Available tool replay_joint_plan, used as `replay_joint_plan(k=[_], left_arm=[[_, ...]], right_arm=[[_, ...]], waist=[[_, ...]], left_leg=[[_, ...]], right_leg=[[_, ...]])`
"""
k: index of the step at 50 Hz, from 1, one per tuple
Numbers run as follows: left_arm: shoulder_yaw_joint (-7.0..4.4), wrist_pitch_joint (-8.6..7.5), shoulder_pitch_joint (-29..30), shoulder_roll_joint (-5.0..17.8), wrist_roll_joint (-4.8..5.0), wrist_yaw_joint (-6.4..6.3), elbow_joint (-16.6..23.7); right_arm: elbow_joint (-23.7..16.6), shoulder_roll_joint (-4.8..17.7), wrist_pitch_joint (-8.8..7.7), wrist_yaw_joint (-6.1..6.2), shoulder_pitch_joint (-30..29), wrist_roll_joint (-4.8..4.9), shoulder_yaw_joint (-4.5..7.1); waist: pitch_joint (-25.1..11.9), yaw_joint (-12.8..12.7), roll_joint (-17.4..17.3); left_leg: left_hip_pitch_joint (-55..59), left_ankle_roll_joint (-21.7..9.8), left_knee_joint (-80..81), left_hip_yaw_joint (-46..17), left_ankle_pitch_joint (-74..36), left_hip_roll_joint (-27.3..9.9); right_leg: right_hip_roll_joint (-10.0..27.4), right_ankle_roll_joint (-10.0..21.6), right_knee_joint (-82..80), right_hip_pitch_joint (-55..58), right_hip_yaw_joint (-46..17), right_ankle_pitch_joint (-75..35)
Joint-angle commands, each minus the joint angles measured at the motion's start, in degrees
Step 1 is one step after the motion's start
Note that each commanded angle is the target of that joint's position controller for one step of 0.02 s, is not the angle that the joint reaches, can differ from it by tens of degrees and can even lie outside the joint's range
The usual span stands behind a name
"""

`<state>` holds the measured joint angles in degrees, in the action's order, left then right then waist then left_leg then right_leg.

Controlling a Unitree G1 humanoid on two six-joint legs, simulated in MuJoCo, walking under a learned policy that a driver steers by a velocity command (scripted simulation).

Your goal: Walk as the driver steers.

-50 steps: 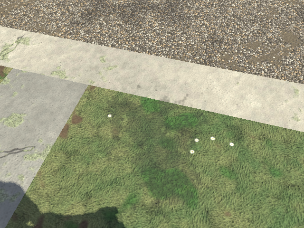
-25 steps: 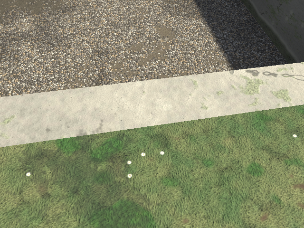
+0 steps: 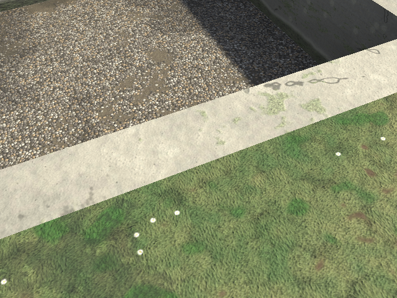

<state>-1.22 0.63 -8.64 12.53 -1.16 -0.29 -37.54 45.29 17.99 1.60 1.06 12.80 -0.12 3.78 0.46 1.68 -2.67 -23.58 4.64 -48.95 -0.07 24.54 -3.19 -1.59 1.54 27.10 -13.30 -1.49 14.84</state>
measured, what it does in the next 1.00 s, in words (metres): steps on the spot, turning left: left foot, then right foot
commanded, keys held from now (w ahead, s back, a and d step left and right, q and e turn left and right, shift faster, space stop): q+shift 0.60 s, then shift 0.28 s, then w+shift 0.12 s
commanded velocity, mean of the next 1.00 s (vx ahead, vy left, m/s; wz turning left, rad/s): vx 0.03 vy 0.00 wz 0.56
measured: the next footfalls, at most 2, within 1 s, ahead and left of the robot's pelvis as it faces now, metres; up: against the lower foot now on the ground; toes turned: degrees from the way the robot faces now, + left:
left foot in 0.20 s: +0.00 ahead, +0.12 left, +0.00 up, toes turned +11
right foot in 0.74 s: +0.14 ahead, -0.04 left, +0.00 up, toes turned +42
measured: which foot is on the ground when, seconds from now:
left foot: up 0.00-0.18, down 0.20-0.74, up 0.76-1.00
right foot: down 0.00-0.22, up 0.24-0.72, down 0.74-1.00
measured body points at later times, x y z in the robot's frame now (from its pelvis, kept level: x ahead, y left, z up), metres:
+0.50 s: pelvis -0.01 +0.04 +0.01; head +0.02 +0.09 +0.45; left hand +0.07 +0.37 -0.10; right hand +0.21 -0.20 -0.07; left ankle -0.04 +0.11 -0.74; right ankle +0.08 -0.12 -0.67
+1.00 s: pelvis +0.04 +0.03 +0.01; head +0.06 +0.03 +0.45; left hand -0.04 +0.31 -0.10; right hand +0.32 -0.11 -0.10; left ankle -0.08 +0.11 -0.69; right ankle +0.11 -0.07 -0.74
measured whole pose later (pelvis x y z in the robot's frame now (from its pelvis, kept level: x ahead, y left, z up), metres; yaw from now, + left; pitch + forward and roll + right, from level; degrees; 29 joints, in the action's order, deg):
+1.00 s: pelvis +0.04 +0.03 +0.01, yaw +38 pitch +1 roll +1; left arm -2.6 -0.4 -12.7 14.9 0.6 -1.1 -42.7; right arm 36.6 18.4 1.8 0.6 13.3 1.1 3.1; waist 0.6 -1.4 -1.0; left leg -20.7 3.7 -50.6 -3.7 26.9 1.4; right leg -0.7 1.5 24.5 -13.0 -4.5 13.1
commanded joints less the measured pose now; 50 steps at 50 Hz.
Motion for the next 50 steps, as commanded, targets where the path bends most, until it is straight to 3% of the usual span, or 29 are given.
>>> replay_joint_plan(k=[1,3,4,8,10,11,12,13,14,15,16,18,20,24,30,33,35,36,37,38,39,40,41,42,44,45,46,47,50], left_arm=[[-2.36,-0.74,2.38,7.79,-0.16,-0.44,2.2],[-3.92,0.14,0.86,11.98,0.22,-1.18,1.55],[-4.29,0.53,0.59,12.59,0.45,-1.55,1.41],[-4.93,1.1,3.25,12.48,1.38,-2.59,1.46],[-5.11,1.2,4.32,11.51,2.18,-2.88,1.03],[-4.98,1.12,2.09,9.6,1.48,-2.79,0.81],[-3.92,0.71,7.76,6.76,-0.58,-2.78,5.1],[-4.02,-0.02,10.97,7.55,-0.42,-2.94,5.91],[-4.48,-0.24,9.91,8.8,0.72,-2.73,5.18],[-4.89,-0.25,8.35,9.48,0.94,-2.76,3.9],[-5.16,-0.21,7.85,10.15,0.57,-2.94,3.37],[-5.13,-0.51,7.26,9.23,0.58,-2.53,3.04],[-4.93,-0.91,6.71,8.47,1.02,-2.16,2.46],[-4.85,-1.55,8.22,8.48,1.35,-2.04,2.26],[-5.23,-3.04,8.93,9.75,1.74,-1.03,1.6],[-5.42,-3.78,6.48,10.87,1.76,-0.2,0.44],[-5.6,-4.14,4.46,11.16,1.69,0.41,-0.2],[-5.66,-4.24,3.4,11.01,1.52,0.53,-0.64],[-5.78,-4.08,3.63,12.21,0.92,0.38,-0.24],[-5.77,-3.55,5.52,14.92,0.05,0.05,1.31],[-6.14,-3.3,2.55,16.3,-1.15,0.16,0.11],[-5.78,-3.4,2.6,14.76,-0.01,0.16,0.21],[-5.03,-3.17,3.63,12.33,0.65,-0.15,0.42],[-4.37,-2.78,4.26,11.11,1.15,-0.41,0.52],[-3.62,-2.08,4.14,10.61,1.38,-0.84,-0.08],[-3.29,-1.89,1.56,9.87,1.16,-0.98,-1.06],[-3.83,-1.65,-1.3,11.59,1.59,-1.01,-1.92],[-4.32,-1.4,-2.97,13.5,1.97,-1.16,-2.08],[-4.39,-1.93,-3.94,14.98,2.19,-1.16,-1.6]], right_arm=[[-3.61,2.9,-0.51,-0.36,-1.18,0.78,0.12],[-5.51,5.55,-0.42,-0.59,-2.85,1.54,0.72],[-6.08,5.76,-0.33,-0.77,-2.86,1.74,0.81],[-6.94,4.29,0.21,-1.66,-0.54,1.71,0.88],[-6.31,4.63,0.15,-1.94,3.17,1.33,1.49],[-6.7,8.88,-0.11,-1.3,4.79,0.93,2.87],[-7.91,16.53,-0.93,-1.07,5.86,0.16,4.65],[-8.71,14.15,-2.07,-1.36,8.09,-1.76,3.98],[-9.2,12.29,-2.95,-1.31,5.47,-1.61,3.54],[-10.09,11.28,-3.04,-0.82,1.88,-0.09,3.53],[-10.93,10.02,-2.58,-0.24,-0.44,1.34,3.13],[-11.93,9.05,-1.45,0.83,-0.93,1.75,2.72],[-12.46,9.37,-0.81,1.39,0.18,1.34,2.95],[-13.51,10.74,0.05,2.03,0.64,1.52,3.69],[-15.67,11.65,1.01,1.83,-1.42,1.37,4.29],[-16.5,10.61,1.3,1.53,-2.93,1.1,3.74],[-16.74,9.81,1.46,1.36,-4.16,1.45,3.17],[-16.76,9.22,1.47,1.31,-4.74,1.74,2.79],[-16.25,7.47,1.32,1.15,-2.26,1.23,2.15],[-15.4,4.79,0.99,0.76,2.71,-0.16,1.16],[-16.97,8.5,0.51,0.98,1.05,0.47,2.39],[-15.88,12.27,0.24,1.16,1.21,0.25,3.49],[-14.79,12.81,0.42,1.15,-0.37,0.52,3.81],[-13.86,10.81,0.93,1.19,-0.67,0.49,3.39],[-13.82,7.21,1.13,0.8,-1.08,0.68,2.12],[-13.81,5.26,0.83,0.48,-0.8,0.63,1.23],[-13.98,4.19,0.32,0.02,-0.96,0.78,0.61],[-14.33,4.64,-0.27,-0.39,-2.15,1.14,0.48],[-14.36,4.37,-2.47,-0.84,-4.42,1.36,-0.09]], waist=[[-3.92,-1.63,11.67],[-3.11,-3.02,11.92],[-2.85,-3.22,11.5],[-2.79,-1.55,10.54],[-3.24,0.58,8.34],[-3.35,-0.27,-2.33],[-1.27,0.32,-17.27],[-5.53,3.42,-10.88],[-4.76,1.42,-5.94],[-3.96,-0.51,-1.47],[-3.68,-1.2,-0.37],[-5.0,-1.73,-1.81],[-5.84,-1.45,-2.24],[-5.03,-0.76,-4.51],[-4.9,-0.06,-7.56],[-7.21,0.04,-8.66],[-7.21,-0.94,-8.22],[-6.65,-1.81,-6.91],[-7.31,-0.75,-2.23],[-7.47,2.42,11.62],[-3.99,1.22,17.83],[-3.51,0.74,12.72],[-2.83,0.13,9.43],[-2.67,0.01,8.3],[-1.79,-0.64,9.37],[-3.99,-1.26,10.01],[-4.4,-2.6,13.43],[-3.53,-3.99,15.95],[-0.51,-4.69,14.69]], left_leg=[[2.14,0.2,4.03,0.67,-1.49,-0.18],[-0.37,-0.61,3.18,1.82,0.51,0.75],[-1.4,-1.1,2.81,1.89,1.34,0.57],[0.88,-3.89,7.3,3.43,-0.59,0.48],[7.59,-6.91,18.5,3.36,-11.08,2.17],[13.51,-10.6,25.94,-8.64,-25.87,-3.45],[20.55,-21.52,29.24,-32.29,-44.86,-16.22],[22.97,-26.59,31.09,-36.05,-41.92,-18.8],[22.9,-24.22,30.21,-31.18,-38.87,-16.14],[22.11,-20.79,29.21,-26.61,-36.03,-12.7],[21.56,-18.67,28.94,-24.4,-34.63,-11.16],[19.73,-17.17,29.05,-22.03,-34.55,-7.69],[20.55,-16.91,28.73,-21.83,-34.13,-6.28],[19.9,-16.14,28.18,-25.49,-27.93,-4.7],[16.55,-15.33,26.03,-32.04,-27.06,-2.94],[18.0,-14.96,22.86,-32.71,-35.32,-3.19],[16.7,-14.07,21.14,-33.18,-35.44,-2.08],[14.67,-12.75,20.14,-32.47,-31.16,-0.64],[11.36,-10.54,16.5,-30.11,-19.09,2.02],[5.7,-7.22,5.56,-21.54,5.07,9.66],[-3.85,-3.79,-5.79,-15.23,17.34,13.91],[-6.04,-1.69,-14.64,-14.11,13.71,9.93],[-5.77,-0.73,-17.51,-13.64,9.14,8.76],[-5.49,0.16,-18.69,-13.06,6.6,8.52],[-4.69,1.13,-17.78,-10.76,3.29,8.29],[-3.94,0.98,-12.75,-7.93,0.74,6.92],[-4.72,0.92,-8.88,-3.68,0.81,6.64],[-5.14,0.47,-5.95,-1.49,1.62,5.77],[1.52,-2.71,7.31,-0.14,2.99,4.04]], right_leg=[[13.17,10.47,-4.94,3.58,-6.39,-26.52],[16.39,12.22,-4.5,5.34,-8.75,-26.29],[17.9,12.67,-4.43,6.08,-9.72,-26.07],[19.74,10.86,-2.23,5.55,-7.79,-25.38],[16.33,6.01,4.13,2.12,-2.49,-18.37],[10.53,0.4,16.64,-5.28,3.99,-5.9],[-1.41,-5.43,30.74,-24.24,5.75,19.42],[-2.16,-4.9,40.86,-28.08,-3.15,25.79],[-0.58,-3.99,43.86,-28.86,-5.57,21.44],[0.49,-3.84,42.99,-29.13,-5.84,15.96],[1.3,-4.17,40.64,-29.22,-6.11,11.98],[0.18,-5.34,38.92,-25.27,-5.6,6.57],[-1.18,-6.15,34.9,-24.57,-5.56,4.15],[-2.8,-7.29,24.08,-23.18,-6.66,2.44],[-4.28,-6.78,13.79,-16.42,-8.05,2.36],[-2.99,-5.76,8.81,-11.2,-7.05,2.33],[-2.13,-4.5,1.1,-5.07,-5.59,-2.07],[-1.27,-3.54,-5.2,-0.41,-4.96,-9.05],[4.17,-1.29,-7.37,5.12,-9.86,-14.76],[14.84,3.84,-8.08,9.22,-20.86,-27.67],[22.27,14.02,-9.13,7.14,-32.1,-31.27],[23.52,16.22,-8.96,5.6,-31.92,-24.94],[19.43,13.71,-8.28,4.44,-25.86,-19.85],[15.89,11.21,-8.01,4.16,-21.48,-15.74],[12.75,10.36,-8.35,3.32,-16.67,-16.67],[10.67,9.35,-10.39,5.1,-14.68,-3.75],[9.9,9.09,-12.58,6.92,-15.17,8.2],[10.89,9.55,-14.49,7.05,-17.23,15.28],[13.09,9.76,-16.99,2.1,-18.88,19.15]])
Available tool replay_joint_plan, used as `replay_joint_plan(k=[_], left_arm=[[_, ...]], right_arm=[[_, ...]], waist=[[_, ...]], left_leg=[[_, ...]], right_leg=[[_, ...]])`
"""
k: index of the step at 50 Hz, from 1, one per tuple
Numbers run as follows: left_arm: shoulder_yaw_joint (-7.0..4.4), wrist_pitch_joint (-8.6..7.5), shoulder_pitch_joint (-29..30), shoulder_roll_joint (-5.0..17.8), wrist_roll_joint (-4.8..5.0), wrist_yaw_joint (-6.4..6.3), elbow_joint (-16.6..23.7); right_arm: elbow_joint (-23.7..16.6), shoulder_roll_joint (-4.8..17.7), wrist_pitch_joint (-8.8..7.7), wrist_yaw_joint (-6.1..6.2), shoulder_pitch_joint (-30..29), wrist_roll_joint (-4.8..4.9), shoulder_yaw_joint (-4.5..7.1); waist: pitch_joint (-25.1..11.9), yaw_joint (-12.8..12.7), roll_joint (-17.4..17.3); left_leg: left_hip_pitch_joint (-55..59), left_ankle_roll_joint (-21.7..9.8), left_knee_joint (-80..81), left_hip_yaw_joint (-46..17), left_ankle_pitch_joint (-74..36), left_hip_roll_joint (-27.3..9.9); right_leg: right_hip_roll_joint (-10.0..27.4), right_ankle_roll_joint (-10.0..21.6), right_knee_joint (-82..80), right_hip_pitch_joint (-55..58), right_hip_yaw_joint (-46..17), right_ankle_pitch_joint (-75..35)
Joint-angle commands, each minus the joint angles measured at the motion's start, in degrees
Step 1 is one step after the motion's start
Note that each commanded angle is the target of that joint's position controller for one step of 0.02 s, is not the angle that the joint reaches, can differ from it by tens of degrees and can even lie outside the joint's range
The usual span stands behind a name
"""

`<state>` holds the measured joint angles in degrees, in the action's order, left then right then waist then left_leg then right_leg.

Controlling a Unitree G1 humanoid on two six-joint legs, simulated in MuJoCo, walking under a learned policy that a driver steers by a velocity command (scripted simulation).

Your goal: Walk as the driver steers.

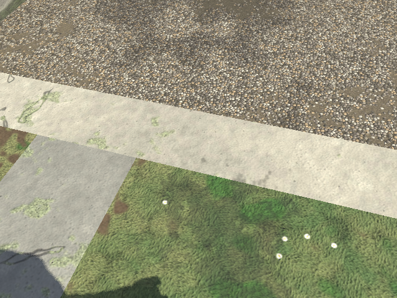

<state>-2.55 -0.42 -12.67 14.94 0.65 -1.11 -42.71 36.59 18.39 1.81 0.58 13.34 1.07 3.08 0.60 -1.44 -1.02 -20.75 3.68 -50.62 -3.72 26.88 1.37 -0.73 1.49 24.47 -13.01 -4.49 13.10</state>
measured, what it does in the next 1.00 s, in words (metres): walks ahead, turning right: left foot, then right foot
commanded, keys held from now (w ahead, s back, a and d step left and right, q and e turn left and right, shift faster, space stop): w+shift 0.14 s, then w+e+shift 0.72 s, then w+shift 0.14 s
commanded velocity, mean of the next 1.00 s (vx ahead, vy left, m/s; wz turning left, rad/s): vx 0.85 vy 0.00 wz -0.55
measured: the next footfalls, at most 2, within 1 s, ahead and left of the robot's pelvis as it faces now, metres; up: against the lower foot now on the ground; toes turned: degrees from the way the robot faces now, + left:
left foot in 0.12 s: +0.02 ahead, +0.14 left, +0.00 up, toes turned -1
right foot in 0.54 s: +0.42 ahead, -0.09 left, +0.00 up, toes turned -18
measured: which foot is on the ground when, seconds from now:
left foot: up 0.00-0.10, down 0.12-0.56, up 0.58-0.96, down 0.98-1.00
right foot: down 0.00-0.12, up 0.14-0.52, down 0.54-1.00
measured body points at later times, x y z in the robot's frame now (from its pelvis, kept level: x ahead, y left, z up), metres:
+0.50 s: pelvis +0.22 +0.00 -0.04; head +0.27 +0.00 +0.41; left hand +0.50 +0.19 -0.12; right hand +0.12 -0.25 -0.16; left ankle -0.02 +0.14 -0.74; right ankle +0.38 -0.09 -0.72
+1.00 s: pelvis +0.67 -0.15 -0.04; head +0.71 -0.17 +0.41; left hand +0.81 +0.13 -0.15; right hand +0.76 -0.47 -0.10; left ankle +0.87 -0.14 -0.75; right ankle +0.40 -0.07 -0.71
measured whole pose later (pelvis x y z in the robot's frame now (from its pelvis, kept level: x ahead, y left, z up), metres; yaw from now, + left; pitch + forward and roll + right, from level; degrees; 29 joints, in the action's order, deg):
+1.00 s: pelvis +0.67 -0.15 -0.04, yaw -37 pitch +2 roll +1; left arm -3.9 -3.4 -27.9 20.3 -0.3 -1.0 -49.4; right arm 33.8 15.2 -4.4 0.0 0.5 -2.6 -1.7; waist 2.8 -6.0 1.0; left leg -31.9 -0.5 -32.9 0.1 3.5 0.1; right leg -9.5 9.1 36.6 6.6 -15.4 25.6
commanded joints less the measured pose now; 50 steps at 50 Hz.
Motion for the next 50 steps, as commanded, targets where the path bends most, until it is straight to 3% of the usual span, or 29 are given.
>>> replay_joint_plan(k=[1,3,5,6,7,8,9,11,12,17,21,24,26,27,28,29,30,32,33,34,36,39,41,43,45,47,48,49,50], left_arm=[[-3.07,-1.23,-0.16,12.87,0.69,-0.11,3.56],[-2.83,-1.57,-0.03,12.78,1.36,0.39,3.7],[-1.84,-2.02,1.59,10.11,1.36,0.75,4.81],[-2.01,-1.07,3.29,7.64,-3.27,1.88,4.62],[-0.48,-1.51,8.35,2.62,-3.48,2.21,8.53],[-0.96,-1.76,12.85,5.33,-3.18,2.57,11.31],[-1.39,-1.8,13.35,6.41,-2.32,3.02,10.28],[-1.98,-1.81,6.65,7.39,-1.99,4.35,6.73],[-2.23,-1.36,5.9,7.81,-2.44,4.96,5.96],[-1.2,-0.31,11.56,5.91,-2.71,6.24,7.37],[0.62,-0.4,18.65,4.08,-2.91,7.48,10.51],[0.87,-0.06,14.5,4.83,-2.46,6.44,10.16],[-0.91,-0.45,-3.72,8.94,-1.84,5.39,5.23],[-2.66,-0.8,-16.23,12.12,-2.3,4.49,1.4],[-4.53,-0.04,-15.79,17.05,-2.35,2.99,0.25],[-5.34,0.61,-12.03,20.65,-2.01,2.96,2.07],[-5.35,0.62,-12.17,18.74,-1.59,2.77,1.92],[-4.59,-0.36,-10.19,14.78,-1.75,1.85,0.36],[-3.94,-0.98,-7.4,13.3,-1.76,1.5,0.45],[-3.32,-1.64,-6.16,12.11,-1.57,1.34,0.92],[-2.73,-3.03,-6.72,10.94,-0.72,1.65,0.75],[-2.94,-3.8,-9.23,11.43,-0.49,1.67,0.02],[-3.39,-3.8,-11.48,12.16,-0.21,1.66,-0.62],[-3.54,-3.61,-14.73,12.74,0.18,1.29,-1.91],[-3.37,-3.41,-14.83,13.18,0.19,0.29,-2.57],[-3.25,-3.59,-13.67,15.03,-0.43,-0.39,-2.59],[-3.45,-3.96,-11.39,16.67,-0.75,-0.22,-2.27],[-3.19,-4.38,-7.94,15.24,-1.33,-0.18,-1.46],[-1.24,-5.27,-6.54,6.92,-2.18,-0.2,0.42]], right_arm=[[-5.0,3.82,-3.53,-0.41,-4.26,0.08,0.55],[-3.07,3.48,-4.93,-0.52,-0.89,0.27,0.55],[-0.09,2.94,-5.84,-0.29,5.45,0.49,0.6],[2.74,5.64,-5.06,-0.57,14.28,-4.77,0.72],[2.31,11.05,-4.75,-0.67,19.09,-5.03,1.88],[2.72,13.41,-4.4,-0.36,17.76,-4.79,3.13],[2.8,9.92,-4.75,-0.52,15.34,-4.32,2.25],[2.1,6.99,-5.61,-0.58,10.55,-3.76,1.08],[2.38,6.22,-6.1,-0.24,10.16,-3.41,0.71],[5.76,3.76,-7.74,-0.88,12.72,-3.37,-0.03],[9.0,4.06,-8.3,-0.26,14.76,-3.2,-0.31],[10.73,7.52,-7.8,0.97,15.48,-3.67,0.17],[9.88,11.07,-5.92,1.83,12.34,-4.44,1.27],[8.75,11.62,-5.73,1.67,9.94,-4.13,1.44],[7.02,5.18,-6.46,0.2,10.91,-4.01,-0.11],[2.18,2.86,-7.93,-0.76,8.29,-3.03,-0.97],[-0.34,5.96,-8.91,-0.83,0.17,-3.45,-0.69],[-0.33,4.9,-9.61,-0.82,0.51,-3.57,-1.55],[0.01,4.24,-8.62,-0.76,1.21,-4.76,-1.79],[0.12,3.9,-7.29,-0.96,3.27,-5.5,-2.03],[-1.02,3.26,-5.27,-1.17,0.72,-6.07,-2.22],[-6.1,1.43,-5.06,-2.18,-11.89,-5.07,-3.31],[-6.68,0.48,-5.18,-2.71,-14.92,-4.16,-3.91],[-7.44,1.12,-5.55,-2.57,-17.49,-3.42,-3.88],[-7.08,2.13,-5.99,-2.45,-16.21,-3.58,-3.53],[-4.54,5.39,-5.95,-1.3,-7.14,-3.36,-2.02],[-2.32,7.65,-6.02,-0.33,1.43,-2.86,-0.64],[0.58,9.41,-5.93,1.04,12.86,-3.39,0.4],[2.52,13.4,-5.9,1.89,22.58,-4.15,1.51]], waist=[[0.03,-1.27,12.6],[1.3,0.71,10.61],[1.22,4.29,6.23],[-2.49,8.62,-4.25],[-1.83,11.07,-14.33],[4.24,10.88,-9.58],[7.76,9.22,-4.1],[4.58,5.21,-5.06],[4.37,4.71,-5.76],[8.26,5.01,-4.57],[10.61,5.88,-3.02],[4.13,1.84,-6.18],[-6.67,-7.5,-9.01],[-11.93,-13.44,-6.31],[-12.34,-8.58,5.73],[-14.91,-5.08,12.82],[-10.77,-7.38,4.22],[-0.09,-1.32,-3.07],[2.21,1.6,-3.98],[2.74,3.64,-1.82],[5.05,4.19,-1.21],[8.92,0.91,0.73],[6.59,-1.44,2.28],[4.44,-3.69,3.36],[2.5,-3.47,3.46],[-4.55,1.08,4.92],[-9.1,6.57,5.36],[-13.42,13.39,3.62],[-18.65,14.38,-8.54]], left_leg=[[2.01,-2.86,13.5,4.09,0.1,-0.31],[8.78,-5.15,23.4,5.94,-6.49,0.03],[21.08,-6.94,29.84,6.49,-13.5,-0.13],[34.4,-8.52,34.75,-3.22,-0.89,-5.87],[37.7,-10.75,40.47,-24.68,14.07,-20.23],[31.45,-16.5,42.99,-33.94,19.92,-25.79],[30.84,-15.37,42.35,-28.31,17.2,-22.64],[27.97,-11.12,42.65,-16.11,6.84,-17.22],[26.08,-10.54,43.75,-11.88,2.9,-15.91],[21.59,-9.68,47.52,2.72,-13.85,-13.56],[22.12,-8.24,49.19,11.38,-32.25,-13.71],[28.27,-5.99,35.86,16.46,-83.59,-14.78],[26.89,-6.51,11.51,16.28,-96.2,-16.82],[16.39,-6.68,-6.36,16.01,-85.53,-15.67],[-4.8,-5.08,-26.63,14.82,-29.53,-7.29],[-22.66,-3.83,-41.12,6.01,-1.34,2.2],[-28.84,-4.66,-40.98,-1.99,-7.38,-1.2],[-24.2,-4.67,-29.89,-1.46,-10.72,-6.18],[-20.3,-3.88,-26.9,-1.32,-9.25,-7.41],[-18.04,-2.78,-24.32,-1.14,-7.71,-8.19],[-17.08,-0.87,-18.38,0.79,-5.86,-9.31],[-15.22,0.55,-2.83,4.54,-19.29,-8.2],[-10.82,-0.23,6.35,5.54,-28.9,-5.47],[-10.2,-1.36,10.59,5.54,-31.87,-3.23],[-7.37,-3.2,16.52,5.48,-32.18,-1.88],[4.65,-4.93,17.68,4.78,-27.84,1.22],[14.45,-5.49,18.42,4.43,-25.15,0.82],[28.53,-6.2,17.93,3.59,-21.46,-2.34],[40.91,-7.02,16.08,-11.24,-16.35,-15.81]], right_leg=[[12.36,9.98,-14.4,0.05,-15.24,19.63],[12.05,10.13,-12.64,-3.64,-13.78,18.74],[9.76,8.27,-6.6,-12.4,-10.72,17.33],[2.74,5.15,9.63,-22.18,-2.43,18.49],[-1.82,2.67,26.18,-35.35,4.29,20.3],[0.31,3.16,31.26,-44.65,0.66,13.82],[1.73,3.13,35.11,-46.87,-3.14,7.94],[1.27,1.84,36.43,-40.89,-3.85,2.06],[1.16,1.19,37.83,-39.24,-2.74,-0.04],[1.42,0.9,35.16,-38.83,2.03,-8.08],[2.21,4.43,23.27,-32.74,11.22,-9.72],[-4.16,8.87,18.91,-19.96,17.52,-3.68],[-7.85,11.79,19.44,-1.95,15.82,4.38],[-7.76,13.56,13.59,15.44,10.74,4.91],[2.92,16.87,9.61,29.48,-7.74,18.42],[13.72,23.91,-3.13,34.78,-40.46,26.7],[13.66,22.62,-8.64,32.41,-42.78,23.92],[11.2,19.09,-11.89,15.67,-32.24,12.29],[7.41,17.64,-12.05,8.47,-25.99,7.97],[5.96,18.27,-12.65,3.85,-23.64,5.65],[3.18,18.41,-14.41,-3.41,-19.81,3.06],[-0.46,16.34,-17.19,-9.42,-16.51,-7.78],[-1.16,13.94,-15.01,-6.68,-15.62,-21.38],[0.95,13.07,-13.26,1.19,-17.71,-33.03],[2.03,11.7,-9.45,8.63,-16.1,-41.88],[3.84,9.0,2.14,13.73,-16.25,-58.66],[4.06,8.16,12.66,12.65,-15.87,-60.02],[1.84,7.39,27.41,4.83,-13.62,-52.02],[-4.15,6.05,49.91,-7.03,-9.46,-6.06]])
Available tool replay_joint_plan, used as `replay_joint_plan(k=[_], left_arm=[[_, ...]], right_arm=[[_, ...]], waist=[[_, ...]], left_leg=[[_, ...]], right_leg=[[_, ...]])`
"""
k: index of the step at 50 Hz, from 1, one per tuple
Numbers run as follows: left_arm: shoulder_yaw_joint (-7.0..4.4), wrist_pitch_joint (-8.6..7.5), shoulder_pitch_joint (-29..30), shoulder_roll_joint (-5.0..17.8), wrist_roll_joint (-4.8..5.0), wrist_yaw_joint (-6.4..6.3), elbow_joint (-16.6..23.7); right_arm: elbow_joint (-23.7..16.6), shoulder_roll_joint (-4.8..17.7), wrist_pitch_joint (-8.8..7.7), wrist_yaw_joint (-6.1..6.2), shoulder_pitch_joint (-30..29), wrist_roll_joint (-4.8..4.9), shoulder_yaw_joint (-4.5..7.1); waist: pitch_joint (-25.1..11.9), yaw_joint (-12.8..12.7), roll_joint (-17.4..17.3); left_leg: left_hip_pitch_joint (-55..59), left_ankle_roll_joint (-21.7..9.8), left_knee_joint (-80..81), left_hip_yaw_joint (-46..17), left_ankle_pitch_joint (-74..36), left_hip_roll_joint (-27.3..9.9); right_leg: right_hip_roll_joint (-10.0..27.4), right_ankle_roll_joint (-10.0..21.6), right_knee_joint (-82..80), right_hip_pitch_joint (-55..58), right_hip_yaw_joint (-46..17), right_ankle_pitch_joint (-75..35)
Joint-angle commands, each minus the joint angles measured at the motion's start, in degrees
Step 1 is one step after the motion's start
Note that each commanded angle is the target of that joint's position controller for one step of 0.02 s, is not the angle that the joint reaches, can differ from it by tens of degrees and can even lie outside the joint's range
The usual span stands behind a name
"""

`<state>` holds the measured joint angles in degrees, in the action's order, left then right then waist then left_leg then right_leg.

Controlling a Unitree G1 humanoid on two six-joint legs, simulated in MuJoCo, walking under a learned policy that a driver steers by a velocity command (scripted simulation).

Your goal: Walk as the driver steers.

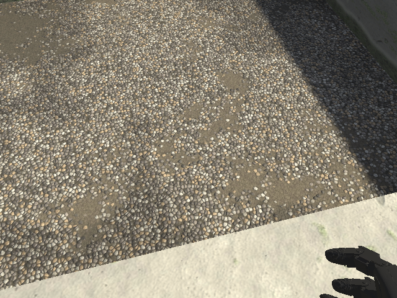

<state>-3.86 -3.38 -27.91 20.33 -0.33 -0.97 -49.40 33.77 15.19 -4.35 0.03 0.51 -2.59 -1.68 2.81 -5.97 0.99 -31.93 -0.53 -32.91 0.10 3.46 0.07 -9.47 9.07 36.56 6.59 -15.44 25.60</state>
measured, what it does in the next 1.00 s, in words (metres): walks ahead, turning left: right foot, then left foot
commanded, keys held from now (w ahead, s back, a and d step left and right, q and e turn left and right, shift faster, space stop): w+shift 0.24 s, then shift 0.06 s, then q+shift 0.70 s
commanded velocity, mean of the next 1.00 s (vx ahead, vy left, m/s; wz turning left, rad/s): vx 0.47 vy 0.00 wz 0.35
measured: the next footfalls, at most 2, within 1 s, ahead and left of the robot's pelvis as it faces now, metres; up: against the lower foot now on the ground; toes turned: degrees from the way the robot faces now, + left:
right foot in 0.38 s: +0.51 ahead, -0.07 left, +0.00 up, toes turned -5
left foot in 0.74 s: +0.44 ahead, +0.12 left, +0.00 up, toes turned +8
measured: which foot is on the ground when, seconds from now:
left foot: down 0.00-0.36, up 0.38-0.72, down 0.74-1.00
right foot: down 0.00-0.00, up 0.02-0.36, down 0.38-0.74, up 0.76-1.00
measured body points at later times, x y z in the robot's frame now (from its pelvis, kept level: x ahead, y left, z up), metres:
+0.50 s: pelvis +0.36 +0.01 +0.01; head +0.38 +0.00 +0.46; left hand +0.54 +0.23 -0.09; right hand +0.37 -0.26 -0.12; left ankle +0.26 +0.15 -0.59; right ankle +0.47 -0.07 -0.71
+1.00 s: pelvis +0.37 +0.01 +0.02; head +0.38 +0.04 +0.47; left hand +0.52 +0.33 -0.04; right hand +0.54 -0.21 -0.08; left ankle +0.40 +0.11 -0.71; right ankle +0.47 -0.09 -0.62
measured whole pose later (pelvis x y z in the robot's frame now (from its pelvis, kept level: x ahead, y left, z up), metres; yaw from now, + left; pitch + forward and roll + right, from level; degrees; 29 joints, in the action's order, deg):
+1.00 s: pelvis +0.37 +0.01 +0.02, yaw +25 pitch +1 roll -2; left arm -1.4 5.5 2.6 15.3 -2.4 -1.9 -34.1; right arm 34.8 13.8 7.0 2.6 19.2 -0.4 1.7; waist 1.9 4.9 0.6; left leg -22.8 -3.6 -33.0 -13.9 9.8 9.1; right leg -7.0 -5.1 67.9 -38.8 -5.9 22.4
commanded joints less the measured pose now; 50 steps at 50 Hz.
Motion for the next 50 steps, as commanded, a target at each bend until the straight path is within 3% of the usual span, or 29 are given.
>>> replay_joint_plan(k=[1,2,3,4,7,11,13,16,18,19,20,21,22,24,25,27,31,33,35,36,37,38,39,40,41,43,46,49,50], left_arm=[[0.93,-2.14,-2.99,-0.62,2.84,-0.09,8.5],[1.12,-1.36,1.1,2.88,0.31,-1.0,7.44],[1.0,-0.99,7.06,3.53,-0.54,-0.67,8.38],[1.07,-0.6,11.16,3.26,-1.43,-0.2,9.87],[2.35,2.0,13.55,-1.75,-2.14,1.23,13.32],[2.71,3.1,21.0,-1.42,-2.21,1.09,18.09],[3.74,2.9,21.68,-3.05,-2.0,2.1,17.9],[2.91,2.29,17.9,-1.95,-1.28,1.98,14.77],[1.79,1.0,7.98,-1.2,-2.22,1.02,11.48],[0.62,0.41,2.54,2.64,-2.6,0.65,10.46],[0.59,0.13,1.91,5.06,-2.65,1.11,12.26],[-0.12,0.43,1.5,3.86,0.29,1.67,12.4],[-0.1,0.67,6.87,2.46,1.25,1.44,13.76],[1.0,0.11,13.67,-1.18,1.06,0.59,14.39],[1.19,0.02,16.23,-1.17,0.84,-0.03,15.28],[1.34,-0.12,16.76,-0.88,0.49,-0.38,14.85],[1.51,1.63,19.44,-0.51,-0.34,-1.12,13.83],[1.34,3.3,21.21,-0.06,-1.74,-1.22,14.03],[1.15,4.34,26.77,0.1,-2.23,-1.35,16.14],[0.79,5.36,28.16,0.61,-2.1,-1.46,16.39],[0.35,6.98,27.08,0.82,-2.19,-1.4,16.14],[0.59,8.4,24.95,-0.45,-3.06,-0.55,17.37],[1.87,7.84,27.85,-2.34,-2.88,-0.74,21.45],[1.67,6.79,29.08,-1.02,-1.43,-1.48,21.22],[1.3,5.94,29.73,0.95,-1.33,-2.26,20.76],[0.25,6.26,29.11,3.23,-1.98,-2.28,18.55],[0.45,8.57,30.52,1.4,-2.39,-1.65,18.36],[1.03,9.09,31.83,0.1,-1.98,-0.71,18.37],[2.05,7.26,33.91,-5.01,-2.03,-0.57,21.18]], right_arm=[[5.12,19.43,0.76,1.67,29.89,-0.49,7.2],[2.86,13.69,1.22,1.08,22.25,0.73,6.79],[3.4,9.72,1.03,1.32,20.17,0.96,5.8],[4.94,7.79,0.5,1.13,20.57,0.03,5.22],[9.24,5.71,-1.82,0.43,23.88,0.36,4.37],[9.49,7.78,-2.44,0.3,22.39,1.97,4.0],[9.3,8.6,-2.46,0.37,22.19,2.72,3.61],[9.88,9.73,-1.93,-0.08,25.1,3.66,3.75],[10.43,11.62,-0.24,0.5,24.78,4.96,4.39],[9.34,12.31,0.39,0.43,24.6,5.49,5.18],[8.8,4.73,0.98,1.1,33.0,6.76,4.3],[9.76,6.58,1.81,2.4,36.01,6.18,4.73],[8.54,7.54,2.69,3.19,31.7,4.69,5.07],[6.83,6.61,5.23,3.72,24.82,2.33,5.62],[6.75,6.17,7.07,3.73,24.55,2.62,5.97],[6.4,4.41,9.07,3.2,25.2,2.77,6.2],[4.57,0.93,9.16,2.25,22.44,1.69,4.68],[3.53,1.49,10.72,1.87,23.61,0.91,4.2],[0.09,3.01,12.29,1.71,23.25,1.34,4.4],[-0.12,2.91,12.41,1.71,25.13,1.06,4.33],[0.47,4.06,11.95,1.53,28.02,0.65,4.73],[0.56,8.35,11.97,1.11,28.3,1.69,4.98],[-2.17,15.2,10.7,1.56,27.65,1.77,7.05],[-3.01,14.89,10.06,2.21,22.84,1.43,7.56],[-4.88,12.59,10.45,2.76,16.82,0.95,7.25],[-5.07,9.67,10.41,2.88,12.94,2.07,6.68],[-4.13,8.04,10.12,2.65,14.71,2.3,6.37],[-3.3,8.88,10.21,2.35,16.1,2.17,6.85],[-4.46,11.46,11.17,4.21,19.61,1.87,6.93]], waist=[[-29.37,10.47,-26.78],[-21.45,10.27,-11.78],[-13.9,10.3,-5.17],[-9.83,9.69,0.43],[-3.46,5.25,-2.55],[1.66,2.91,-4.31],[0.38,2.72,-4.41],[-1.39,3.6,-6.1],[-5.58,-1.93,-5.94],[-9.26,-4.54,-2.2],[-20.09,0.04,9.23],[-25.29,0.09,6.53],[-20.26,1.81,5.03],[-9.21,5.48,2.74],[-7.02,7.34,3.48],[-7.68,9.32,4.65],[-10.3,10.99,5.95],[-11.96,11.64,8.59],[-10.75,14.26,10.0],[-10.22,15.55,7.87],[-9.12,16.05,0.1],[-3.7,13.56,-15.64],[-10.77,14.93,-20.42],[-9.35,12.19,-18.28],[-6.43,9.38,-16.44],[-4.08,7.01,-10.82],[-6.76,7.28,-2.84],[-7.54,8.2,-2.06],[-8.19,8.92,-1.47]], left_leg=[[59.57,-12.04,9.62,-48.02,5.21,-25.68],[51.56,-12.5,11.63,-44.64,13.05,-22.32],[42.94,-12.69,11.64,-36.03,9.14,-20.28],[37.22,-12.37,11.69,-30.18,5.51,-17.89],[24.31,-9.67,12.15,-18.89,-1.89,-13.99],[14.81,-8.83,12.07,-7.15,-15.57,-10.48],[9.63,-7.62,13.25,-1.39,-23.09,-8.48],[12.27,-6.95,6.19,-1.7,-43.45,-7.93],[16.83,-3.77,-10.47,-4.65,-45.82,-7.15],[12.1,-1.6,-27.62,-3.29,-31.07,-2.99],[5.22,0.4,-53.79,-2.78,30.42,6.57],[0.55,0.33,-57.82,-9.36,30.21,6.65],[-1.1,0.78,-55.15,-8.17,25.08,3.47],[-0.62,1.83,-49.76,-5.11,21.82,1.51],[4.38,2.52,-45.45,-4.7,20.19,1.34],[6.75,2.48,-39.05,-3.37,19.12,1.31],[12.14,-0.81,-22.76,2.42,9.48,2.79],[16.33,-2.17,-27.02,4.49,10.79,3.99],[18.44,-4.68,-21.8,0.28,18.1,1.22],[21.69,-6.78,-16.66,-0.63,19.61,1.4],[25.46,-10.26,-10.63,-7.33,11.23,0.66],[26.83,-15.86,-4.15,-30.74,-35.2,-9.07],[23.33,-22.29,5.51,-47.08,-34.45,-14.65],[19.31,-23.83,10.7,-47.89,-18.69,-14.62],[17.32,-21.62,11.32,-44.96,-9.7,-11.66],[12.86,-16.95,10.64,-38.64,-4.92,-7.44],[15.41,-14.73,9.83,-35.45,-5.8,-5.52],[20.3,-12.03,11.23,-33.91,0.3,-3.56],[22.81,-11.6,13.26,-40.0,18.5,-3.89]], right_leg=[[-2.16,-4.41,51.28,-39.91,3.61,2.01],[3.42,-3.41,53.2,-44.71,5.18,-3.34],[4.7,-3.45,53.29,-45.47,5.99,-6.13],[6.06,-2.68,52.54,-46.79,6.84,-6.25],[7.19,-1.82,45.27,-47.05,5.21,-6.51],[6.79,-3.37,25.16,-48.13,8.41,-18.58],[6.29,-3.32,11.53,-35.74,15.76,-25.24],[3.93,-2.18,5.0,-22.97,21.3,-26.71],[5.28,-1.62,-3.56,-13.13,17.98,-33.34],[11.83,0.04,-5.26,-4.54,11.0,-48.21],[32.52,6.02,0.86,6.23,-5.35,-84.49],[36.27,9.61,-0.42,6.69,-8.69,-88.88],[35.32,7.93,-4.21,-1.49,-5.62,-77.84],[30.77,4.87,-8.62,-17.07,2.06,-69.52],[29.38,4.04,-11.73,-24.11,7.37,-71.08],[27.83,3.48,-11.67,-25.84,12.15,-69.63],[23.44,-0.15,-5.12,-27.37,22.89,-62.46],[24.63,-0.35,-0.06,-29.96,24.69,-56.65],[27.22,-2.27,1.76,-34.66,22.33,-40.1],[26.59,-3.37,6.15,-37.07,22.49,-33.0],[21.61,-5.47,16.75,-41.43,23.91,-19.22],[9.79,-9.71,31.79,-56.5,25.29,22.51],[5.5,-13.38,38.59,-58.93,13.87,22.2],[5.03,-14.57,42.34,-59.62,9.64,14.79],[3.87,-14.47,41.96,-61.48,8.87,7.53],[3.94,-14.69,42.11,-57.06,8.86,-0.28],[3.76,-15.43,39.88,-52.56,8.73,-2.7],[3.34,-14.63,28.02,-48.84,8.49,-3.7],[2.74,-11.87,22.28,-45.26,4.29,-5.39]])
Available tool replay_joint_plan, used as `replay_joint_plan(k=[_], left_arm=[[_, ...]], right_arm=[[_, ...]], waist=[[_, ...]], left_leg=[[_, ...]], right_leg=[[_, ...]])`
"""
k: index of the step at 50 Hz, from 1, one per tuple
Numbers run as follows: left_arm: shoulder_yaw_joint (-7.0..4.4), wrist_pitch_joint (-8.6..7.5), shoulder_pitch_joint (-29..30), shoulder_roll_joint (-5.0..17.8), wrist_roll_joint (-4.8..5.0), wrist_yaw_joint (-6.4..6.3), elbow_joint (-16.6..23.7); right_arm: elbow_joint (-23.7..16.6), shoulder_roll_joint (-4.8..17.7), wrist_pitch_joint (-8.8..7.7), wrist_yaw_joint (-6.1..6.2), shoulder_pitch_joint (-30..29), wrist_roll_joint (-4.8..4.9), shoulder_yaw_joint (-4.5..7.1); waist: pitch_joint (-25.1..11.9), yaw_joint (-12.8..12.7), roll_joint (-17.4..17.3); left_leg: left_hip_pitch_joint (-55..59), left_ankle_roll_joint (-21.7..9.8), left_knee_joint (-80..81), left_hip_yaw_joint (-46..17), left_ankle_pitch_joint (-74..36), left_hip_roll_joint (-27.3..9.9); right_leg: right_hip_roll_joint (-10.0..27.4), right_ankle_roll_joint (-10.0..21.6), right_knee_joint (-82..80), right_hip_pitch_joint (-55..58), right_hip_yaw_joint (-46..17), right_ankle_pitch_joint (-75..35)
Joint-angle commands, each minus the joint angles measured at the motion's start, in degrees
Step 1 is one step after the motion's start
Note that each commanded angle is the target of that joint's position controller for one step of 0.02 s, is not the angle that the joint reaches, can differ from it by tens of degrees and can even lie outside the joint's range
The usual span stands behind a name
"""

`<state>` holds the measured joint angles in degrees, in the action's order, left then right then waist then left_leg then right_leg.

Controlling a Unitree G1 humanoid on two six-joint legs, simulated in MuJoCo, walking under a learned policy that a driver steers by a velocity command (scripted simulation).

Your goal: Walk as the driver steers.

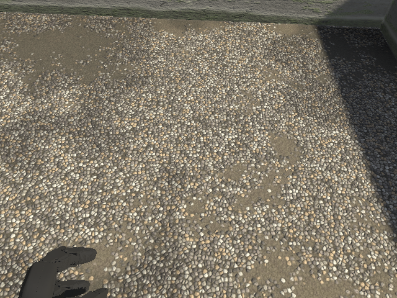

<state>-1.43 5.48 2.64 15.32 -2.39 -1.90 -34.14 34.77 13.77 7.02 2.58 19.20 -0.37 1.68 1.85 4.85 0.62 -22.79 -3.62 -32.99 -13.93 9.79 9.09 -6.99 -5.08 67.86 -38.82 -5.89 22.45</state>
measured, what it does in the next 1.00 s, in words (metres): steps on the spot, turning left: right foot, then left foot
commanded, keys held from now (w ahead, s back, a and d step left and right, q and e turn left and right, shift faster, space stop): q+shift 0.10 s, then shift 0.90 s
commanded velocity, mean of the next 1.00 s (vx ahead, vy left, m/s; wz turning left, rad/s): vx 0.01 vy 0.00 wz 0.32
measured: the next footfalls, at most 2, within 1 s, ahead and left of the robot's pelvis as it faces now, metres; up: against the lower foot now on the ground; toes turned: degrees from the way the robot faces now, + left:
right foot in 0.22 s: +0.08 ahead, -0.13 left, +0.00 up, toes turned +22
left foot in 0.62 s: -0.02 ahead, +0.12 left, +0.00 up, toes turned +10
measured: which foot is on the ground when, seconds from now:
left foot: down 0.00-0.22, up 0.24-0.60, down 0.62-1.00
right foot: up 0.00-0.20, down 0.22-1.00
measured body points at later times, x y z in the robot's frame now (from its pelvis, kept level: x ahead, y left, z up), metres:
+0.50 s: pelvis -0.02 -0.07 +0.01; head +0.00 -0.09 +0.46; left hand +0.02 +0.21 -0.09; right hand +0.23 -0.27 -0.07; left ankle -0.08 +0.13 -0.64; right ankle +0.04 -0.14 -0.73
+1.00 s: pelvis -0.01 -0.01 +0.01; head -0.01 -0.01 +0.46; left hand +0.01 +0.26 -0.11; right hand +0.18 -0.20 -0.10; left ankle -0.06 +0.11 -0.73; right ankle +0.04 -0.14 -0.73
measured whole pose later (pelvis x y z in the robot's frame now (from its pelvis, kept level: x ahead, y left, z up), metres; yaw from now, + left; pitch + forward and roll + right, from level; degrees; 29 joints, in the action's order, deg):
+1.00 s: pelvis -0.01 -0.01 +0.01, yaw +16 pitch +0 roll +1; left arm 1.8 4.0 -15.1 14.4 -0.6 -2.3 -42.6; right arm 39.2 14.2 1.5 0.1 14.1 -0.9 -2.8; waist -0.9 -1.0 0.3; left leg -8.7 0.7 -21.6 -5.4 13.1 1.7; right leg 0.4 -1.9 23.5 -12.1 -6.6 11.7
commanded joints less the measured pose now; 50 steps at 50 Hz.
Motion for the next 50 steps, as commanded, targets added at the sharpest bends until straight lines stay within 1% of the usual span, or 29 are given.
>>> replay_joint_plan(k=[1,2,3,4,5,6,8,9,10,11,12,13,14,15,16,17,19,21,23,26,28,29,30,32,33,34,36,40,50], left_arm=[[-0.12,-2.8,4.68,-0.4,0.78,0.98,5.74],[-0.27,-3.63,5.12,0.03,1.15,1.53,5.68],[-0.67,-4.45,5.07,1.24,1.62,1.85,5.14],[-0.52,-4.7,4.75,0.9,1.27,2.09,5.05],[-0.26,-5.0,3.23,0.71,0.64,2.55,4.46],[-0.63,-5.07,2.58,1.39,1.27,2.7,3.94],[-0.37,-5.24,-0.58,1.4,0.78,3.07,3.2],[-0.33,-5.36,-3.41,1.37,0.67,3.25,2.48],[-0.51,-5.5,-4.87,1.86,1.05,3.33,1.93],[-0.42,-5.52,-8.2,2.97,0.7,3.52,1.58],[-0.94,-4.83,-9.73,8.15,-0.28,3.31,1.2],[-2.32,-4.88,-10.94,11.41,-1.4,2.71,0.4],[-1.67,-4.56,-5.75,9.23,-0.41,2.24,1.68],[-0.47,-4.15,-2.42,6.53,0.69,1.82,2.7],[0.41,-3.43,-1.38,5.09,1.39,1.4,3.09],[1.19,-2.71,-1.61,4.58,1.87,1.06,2.62],[2.19,-1.86,-4.12,4.27,1.82,0.74,2.22],[2.57,-1.22,-7.88,4.29,2.31,0.41,1.38],[2.53,-0.69,-10.96,4.4,2.76,-0.18,0.38],[1.68,-0.33,-15.43,4.64,3.03,-0.79,-2.02],[0.48,-0.07,-19.26,7.42,2.69,-0.84,-3.74],[0.35,-0.1,-19.33,7.83,2.85,-0.68,-4.0],[0.46,-0.46,-19.91,7.57,2.93,-0.42,-4.41],[0.74,-1.89,-17.21,6.73,2.95,0.41,-4.51],[1.11,-2.5,-16.07,4.36,3.47,0.36,-3.53],[1.14,-2.62,-14.68,4.68,2.87,0.18,-3.36],[1.4,-1.97,-15.91,3.56,1.98,-0.03,-3.61],[1.59,-1.43,-18.04,3.64,1.65,-0.13,-4.13],[1.91,-2.25,-18.73,4.65,1.76,-0.58,-5.74]], right_arm=[[-5.69,13.58,0.55,2.75,-0.45,-0.02,3.78],[-7.1,13.78,1.0,2.94,-2.29,-0.11,3.79],[-8.18,14.0,1.33,2.82,-4.04,0.42,3.97],[-8.85,13.78,1.5,2.34,-4.27,0.64,3.89],[-9.22,13.0,1.98,1.53,-4.56,0.28,3.63],[-9.56,12.35,1.51,1.25,-5.71,0.59,3.24],[-9.74,11.64,1.08,0.78,-6.4,0.46,2.77],[-9.85,11.18,0.82,0.66,-7.91,0.5,2.4],[-9.98,8.92,0.07,0.67,-8.29,0.57,1.62],[-10.05,7.73,-0.62,0.24,-8.15,1.22,1.1],[-10.82,7.31,-1.5,-0.16,-8.31,2.67,1.33],[-11.21,13.01,-2.9,-0.1,-8.98,2.61,3.16],[-9.21,17.06,-3.23,0.44,-9.38,3.1,4.35],[-7.47,17.55,-3.1,0.88,-8.27,2.74,4.32],[-6.96,15.33,-2.63,1.36,-7.39,2.08,3.63],[-7.38,13.11,-2.43,1.32,-7.52,2.04,2.77],[-7.93,10.37,-2.18,1.46,-6.68,2.79,1.43],[-9.24,8.64,-1.95,1.64,-8.95,3.18,0.15],[-9.6,7.52,-2.25,1.57,-10.49,2.99,-0.71],[-9.26,4.43,-3.41,0.55,-13.31,1.4,-2.58],[-7.47,5.24,-4.64,-0.4,-13.14,1.48,-2.56],[-6.13,5.67,-5.12,-0.51,-11.15,1.22,-2.39],[-5.39,6.5,-5.29,-0.45,-9.91,0.44,-2.26],[-5.43,8.34,-5.24,-0.48,-7.18,-1.29,-2.45],[-4.1,11.19,-5.9,-1.11,-7.33,-1.33,-1.57],[-4.12,9.71,-6.32,-1.65,-7.7,-1.49,-1.88],[-3.41,6.72,-6.78,-2.3,-8.69,-1.46,-2.94],[-1.83,6.23,-6.77,-2.84,-7.76,-0.84,-3.08],[1.11,6.72,-5.94,-2.17,-6.1,-0.45,-2.81]], waist=[[-5.29,-2.01,-1.76],[-5.05,-1.68,-5.16],[-4.72,-1.14,-7.27],[-4.34,-0.85,-9.05],[-5.23,-0.82,-9.85],[-3.99,-1.42,-10.86],[-4.78,-1.97,-12.57],[-5.72,-3.62,-12.74],[-7.54,-4.78,-11.29],[-10.97,-5.79,-5.72],[-8.58,-4.62,7.21],[-5.01,-4.05,10.67],[-0.16,-2.18,6.78],[0.97,-1.12,3.8],[0.19,-0.56,2.36],[0.05,-0.62,2.1],[-1.8,-0.62,0.8],[-2.5,-2.27,2.01],[-3.55,-3.44,4.25],[-3.2,-6.41,8.55],[-2.85,-8.41,9.27],[-3.04,-7.48,9.05],[-3.71,-6.77,8.8],[-5.75,-4.96,7.83],[-5.01,-5.46,-0.38],[-5.17,-4.66,-1.82],[-4.29,-5.9,-4.46],[-2.28,-6.29,-5.16],[-2.31,-6.12,-2.36]], left_leg=[[15.75,-7.76,14.65,-26.51,20.76,-13.34],[15.02,-7.33,15.22,-25.92,21.7,-12.35],[13.54,-6.79,15.93,-25.32,21.02,-11.46],[11.17,-6.86,16.57,-25.41,21.1,-10.64],[7.43,-7.02,17.16,-26.01,19.8,-9.91],[6.76,-6.56,17.12,-25.89,21.31,-9.33],[4.77,-5.78,16.0,-26.8,22.56,-8.92],[2.19,-4.87,14.19,-26.29,22.96,-8.35],[-0.97,-3.14,12.12,-24.58,23.59,-7.79],[-3.17,-0.52,0.94,-20.36,28.25,-5.39],[-15.89,3.11,-14.95,-9.24,30.46,2.48],[-18.57,5.67,-25.02,-7.08,28.31,1.37],[-18.57,7.64,-33.72,-4.65,22.3,-1.19],[-17.09,8.59,-37.66,-2.95,18.73,-2.34],[-15.65,9.13,-41.66,-1.89,16.32,-2.89],[-15.32,9.85,-46.09,-1.12,14.49,-3.19],[-13.45,11.19,-49.44,-0.37,12.45,-3.95],[-15.13,12.16,-44.58,0.59,11.63,-5.11],[-13.94,12.47,-33.15,0.93,10.4,-7.15],[-5.18,10.37,-7.48,6.74,13.7,-11.68],[0.9,9.31,4.34,10.42,11.87,-10.47],[4.99,8.21,10.4,10.66,6.17,-10.15],[9.27,7.01,13.98,9.38,1.39,-10.45],[17.01,4.69,11.7,6.62,-2.45,-14.67],[11.06,3.87,10.24,5.87,3.44,-13.93],[7.97,3.75,12.37,5.25,6.56,-13.35],[5.72,4.44,14.57,4.73,7.21,-13.0],[6.0,3.95,16.28,4.01,5.48,-12.35],[10.56,3.3,17.03,3.97,-3.47,-11.18]], right_leg=[[-0.03,3.04,-14.9,-1.91,-5.54,-3.27],[-0.65,3.08,-18.61,0.95,-4.21,-3.59],[-1.05,3.1,-21.95,4.19,-3.13,-4.53],[-1.48,3.4,-24.52,7.8,-2.22,-4.07],[-1.78,3.53,-22.73,13.61,-1.06,-5.43],[-1.56,3.92,-27.9,14.87,-1.29,-2.11],[0.03,5.29,-34.2,22.33,-1.41,-2.96],[1.58,6.48,-39.06,28.32,-1.42,-6.56],[3.65,7.59,-41.57,35.72,-2.26,-9.63],[11.59,10.44,-46.44,42.05,-9.6,-10.98],[22.11,16.1,-49.59,45.06,-22.2,-20.65],[27.71,21.17,-53.63,34.79,-32.48,-18.16],[25.63,22.04,-54.34,28.8,-27.37,-16.69],[21.3,20.58,-54.18,25.03,-21.28,-12.99],[18.23,18.83,-54.55,23.16,-18.69,-8.27],[17.17,18.77,-54.63,21.74,-17.42,-9.04],[16.1,19.06,-53.92,21.45,-15.02,-10.58],[14.9,18.67,-53.19,25.63,-13.92,-7.74],[13.96,17.2,-52.38,29.61,-13.46,-3.04],[12.63,15.76,-53.41,30.46,-12.33,1.5],[13.47,16.15,-53.8,29.81,-14.25,2.8],[13.88,16.15,-54.1,28.51,-14.73,3.84],[13.99,15.05,-55.11,27.04,-14.87,3.67],[12.68,12.32,-53.98,23.4,-12.11,-3.56],[9.29,10.54,-52.89,25.6,-7.39,-5.29],[8.74,9.62,-49.62,28.86,-5.88,-6.78],[8.38,9.47,-47.52,30.48,-4.61,-9.27],[8.55,9.05,-46.72,29.74,-3.85,-12.49],[9.15,6.87,-46.48,30.24,-2.99,-17.4]])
